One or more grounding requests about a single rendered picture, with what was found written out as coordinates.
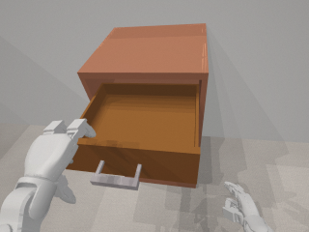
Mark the handle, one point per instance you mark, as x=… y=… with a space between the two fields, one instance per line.
x=117 y=182

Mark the cabinet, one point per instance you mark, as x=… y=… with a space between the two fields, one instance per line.
x=157 y=54

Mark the left robot forearm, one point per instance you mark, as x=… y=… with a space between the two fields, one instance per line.
x=27 y=205

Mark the right robot forearm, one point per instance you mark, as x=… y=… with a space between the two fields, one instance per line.
x=254 y=223

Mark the robot left hand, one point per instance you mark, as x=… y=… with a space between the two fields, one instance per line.
x=51 y=153

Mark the drawer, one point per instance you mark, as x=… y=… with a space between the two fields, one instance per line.
x=152 y=124

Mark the robot right hand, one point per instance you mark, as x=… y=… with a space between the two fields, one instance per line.
x=237 y=211

